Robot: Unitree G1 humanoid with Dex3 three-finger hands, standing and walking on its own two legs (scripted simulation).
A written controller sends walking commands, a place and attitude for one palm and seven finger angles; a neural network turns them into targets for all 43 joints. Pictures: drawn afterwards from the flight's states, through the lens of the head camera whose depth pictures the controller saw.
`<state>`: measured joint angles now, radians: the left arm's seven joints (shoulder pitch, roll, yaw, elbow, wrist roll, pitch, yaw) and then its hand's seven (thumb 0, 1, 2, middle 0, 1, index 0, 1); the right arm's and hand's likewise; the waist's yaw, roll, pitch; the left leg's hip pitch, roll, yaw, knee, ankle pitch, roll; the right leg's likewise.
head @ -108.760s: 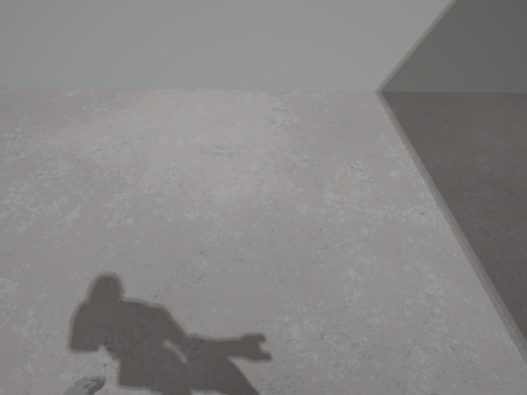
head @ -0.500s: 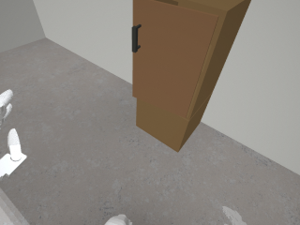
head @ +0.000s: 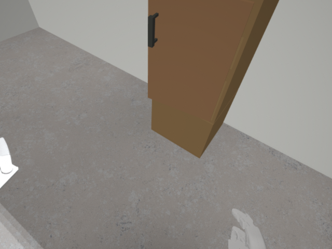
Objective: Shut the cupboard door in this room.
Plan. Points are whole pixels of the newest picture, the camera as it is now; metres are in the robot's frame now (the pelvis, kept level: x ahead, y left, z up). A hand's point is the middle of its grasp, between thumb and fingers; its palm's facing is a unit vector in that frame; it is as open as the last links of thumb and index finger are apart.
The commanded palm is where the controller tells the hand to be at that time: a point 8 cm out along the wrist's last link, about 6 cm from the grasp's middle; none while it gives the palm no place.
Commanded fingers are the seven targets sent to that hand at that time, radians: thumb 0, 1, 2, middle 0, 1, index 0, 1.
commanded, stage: stop stepping back and stand still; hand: left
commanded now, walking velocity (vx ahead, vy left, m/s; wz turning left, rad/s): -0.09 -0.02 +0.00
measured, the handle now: (153, 30) +0.90 +0.08 +0.07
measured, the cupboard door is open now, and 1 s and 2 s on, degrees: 9 9 9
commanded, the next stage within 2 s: let the arm hang, fingers relaxed in 0.10 s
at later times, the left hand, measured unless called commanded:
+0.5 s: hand out of the picture +0.02 +0.16 -0.16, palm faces +0.00 -0.99 -0.17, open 7.3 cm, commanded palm none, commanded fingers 0.00 0.90 0.90 -0.20 -0.30 -0.20 -0.30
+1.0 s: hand out of the picture -0.08 +0.20 -0.17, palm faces +0.05 -0.97 -0.24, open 7.4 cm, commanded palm none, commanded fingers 0.00 0.90 0.90 -0.20 -0.30 -0.20 -0.30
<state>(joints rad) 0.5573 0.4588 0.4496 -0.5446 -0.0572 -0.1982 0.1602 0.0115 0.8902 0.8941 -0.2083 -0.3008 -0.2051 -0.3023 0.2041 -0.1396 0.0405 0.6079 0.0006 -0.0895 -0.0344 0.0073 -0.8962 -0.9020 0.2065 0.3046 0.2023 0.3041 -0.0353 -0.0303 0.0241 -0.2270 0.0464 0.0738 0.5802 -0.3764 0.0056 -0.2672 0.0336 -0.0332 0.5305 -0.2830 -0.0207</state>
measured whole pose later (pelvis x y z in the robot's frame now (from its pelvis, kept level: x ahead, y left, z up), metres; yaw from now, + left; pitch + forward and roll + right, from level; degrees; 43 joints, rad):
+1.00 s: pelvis -0.09 +0.00 +0.00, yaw +1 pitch -3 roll -1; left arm 0.28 0.19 0.04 1.10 0.02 0.04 0.02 0.00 0.91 0.89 -0.20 -0.30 -0.19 -0.30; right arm 0.36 -0.18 -0.02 1.08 -0.03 0.02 -0.02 0.00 -0.90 -0.90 0.20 0.30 0.20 0.30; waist -0.02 0.03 0.01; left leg -0.26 0.01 0.06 0.52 -0.21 0.04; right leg -0.29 0.02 -0.03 0.48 -0.20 -0.02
